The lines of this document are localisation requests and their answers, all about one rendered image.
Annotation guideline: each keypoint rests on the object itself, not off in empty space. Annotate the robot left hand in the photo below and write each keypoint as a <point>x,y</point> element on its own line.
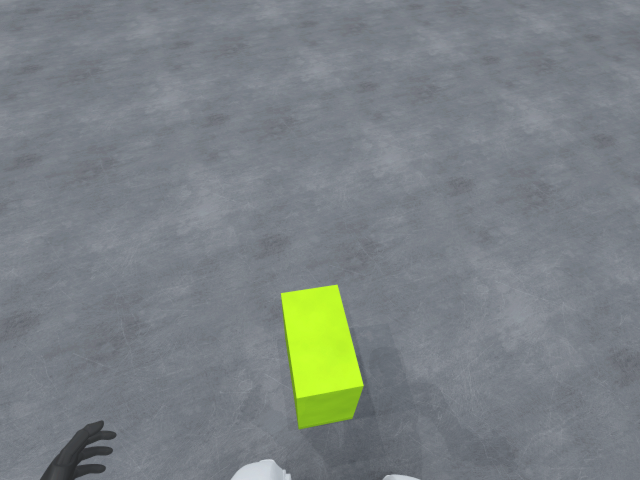
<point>64,466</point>

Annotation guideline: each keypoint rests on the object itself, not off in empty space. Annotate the carton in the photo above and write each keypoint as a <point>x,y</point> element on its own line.
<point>325,375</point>

